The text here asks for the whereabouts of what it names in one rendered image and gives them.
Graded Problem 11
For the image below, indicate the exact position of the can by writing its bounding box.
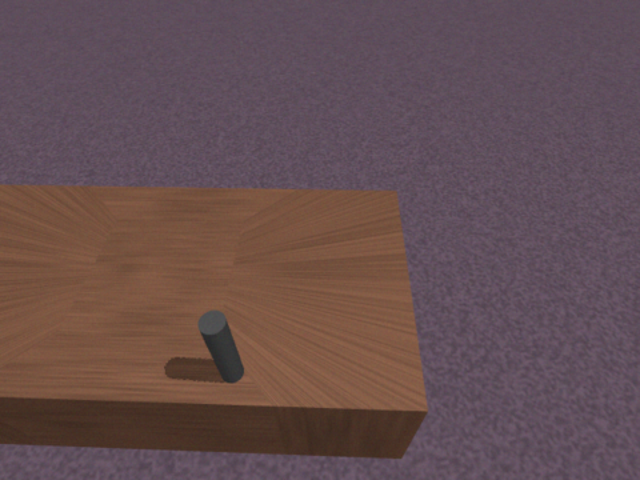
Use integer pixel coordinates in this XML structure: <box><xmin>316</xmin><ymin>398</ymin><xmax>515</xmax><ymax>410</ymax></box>
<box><xmin>198</xmin><ymin>310</ymin><xmax>244</xmax><ymax>383</ymax></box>

